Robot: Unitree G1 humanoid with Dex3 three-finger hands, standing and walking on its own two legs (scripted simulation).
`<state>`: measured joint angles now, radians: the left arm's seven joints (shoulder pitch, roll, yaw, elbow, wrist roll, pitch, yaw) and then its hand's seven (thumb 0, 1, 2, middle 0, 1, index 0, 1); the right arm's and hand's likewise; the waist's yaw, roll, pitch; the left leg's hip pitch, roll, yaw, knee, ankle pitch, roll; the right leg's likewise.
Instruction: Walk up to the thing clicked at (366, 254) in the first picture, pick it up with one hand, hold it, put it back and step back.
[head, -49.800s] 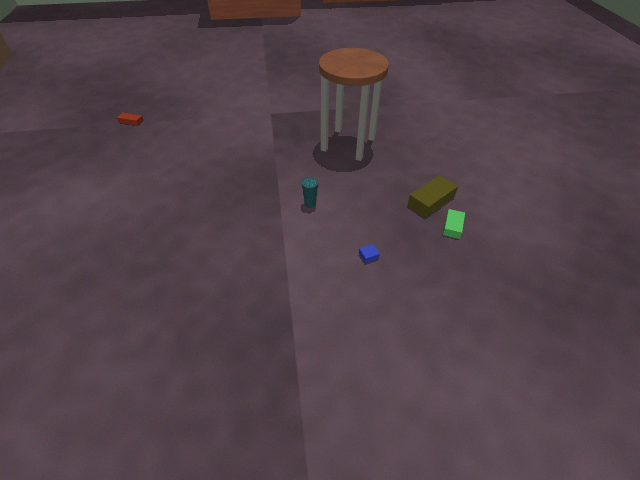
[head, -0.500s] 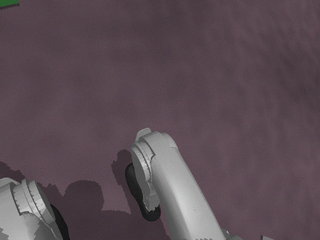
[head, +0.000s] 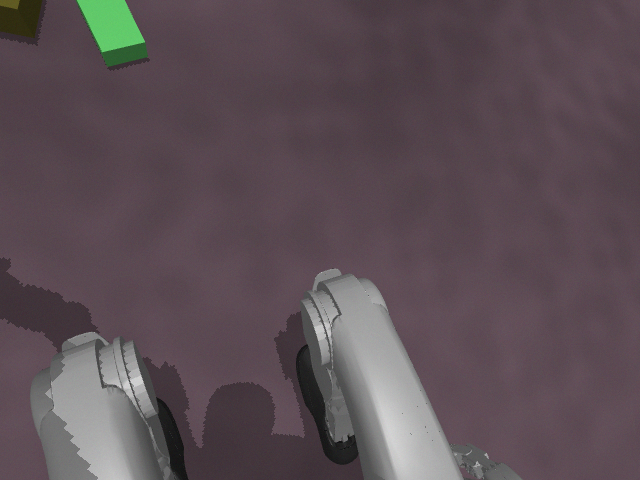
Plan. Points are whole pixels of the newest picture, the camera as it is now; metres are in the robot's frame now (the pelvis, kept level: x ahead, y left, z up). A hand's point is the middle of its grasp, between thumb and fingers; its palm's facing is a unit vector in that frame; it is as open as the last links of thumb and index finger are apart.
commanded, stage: lift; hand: left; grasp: from above
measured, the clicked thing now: out of the picture +0.46 +0.38 -0.19
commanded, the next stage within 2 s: hold in 1.42 s
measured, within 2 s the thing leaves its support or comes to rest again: neither
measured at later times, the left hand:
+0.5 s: hand out of the picture +0.38 +0.35 +0.02, palm faces -0.13 -0.40 -0.91, open 8.5 cm
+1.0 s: hand out of the picture +0.34 +0.31 +0.23, palm faces -0.20 -0.40 -0.90, open 8.6 cm
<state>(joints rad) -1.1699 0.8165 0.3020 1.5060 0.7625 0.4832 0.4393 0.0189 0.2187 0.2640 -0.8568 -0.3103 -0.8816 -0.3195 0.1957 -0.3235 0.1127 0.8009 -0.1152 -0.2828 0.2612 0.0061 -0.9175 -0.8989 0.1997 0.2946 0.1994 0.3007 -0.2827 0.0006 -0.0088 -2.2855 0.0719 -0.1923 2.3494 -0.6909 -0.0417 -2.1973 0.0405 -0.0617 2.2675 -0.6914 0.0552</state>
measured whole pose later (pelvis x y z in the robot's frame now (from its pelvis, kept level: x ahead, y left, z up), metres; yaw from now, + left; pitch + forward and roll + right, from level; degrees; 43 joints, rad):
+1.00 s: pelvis +0.04 -0.01 +0.30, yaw +9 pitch +21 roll -2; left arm -0.66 0.32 -0.03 1.12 0.60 0.72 0.36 0.01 0.22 0.32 -0.82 -0.34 -0.83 -0.36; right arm 0.20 -0.27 0.02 0.86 0.05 -0.19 -0.01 0.01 -0.91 -0.90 0.20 0.30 0.20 0.30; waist -0.10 0.04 -0.20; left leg -1.14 0.09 -0.06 1.29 -0.51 -0.06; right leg -1.09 0.00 -0.05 1.27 -0.54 0.00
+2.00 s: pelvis +0.08 +0.00 +0.40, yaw +9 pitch +8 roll +0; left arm -0.64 0.20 -0.08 1.11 0.56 0.81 0.40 0.01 0.31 0.16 -0.82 -0.32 -0.84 -0.33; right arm 0.23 -0.27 0.02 0.86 0.04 -0.16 0.07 0.01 -0.92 -0.90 0.20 0.30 0.20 0.30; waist -0.04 0.02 -0.09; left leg -0.52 0.05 0.01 0.71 -0.33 -0.03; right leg -0.48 -0.03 -0.01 0.70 -0.36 0.02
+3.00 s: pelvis +0.09 +0.00 +0.41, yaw +9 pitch +6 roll +0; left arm -0.64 0.15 -0.10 1.04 0.51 0.93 0.42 -0.01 0.21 0.35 -0.79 -0.42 -0.79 -0.44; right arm 0.16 -0.27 0.02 0.85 0.03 -0.14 0.10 0.01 -0.91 -0.90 0.20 0.30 0.20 0.30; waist -0.01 0.03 -0.08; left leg -0.40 0.06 0.02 0.60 -0.29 -0.04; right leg -0.38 -0.02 -0.01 0.61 -0.33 0.01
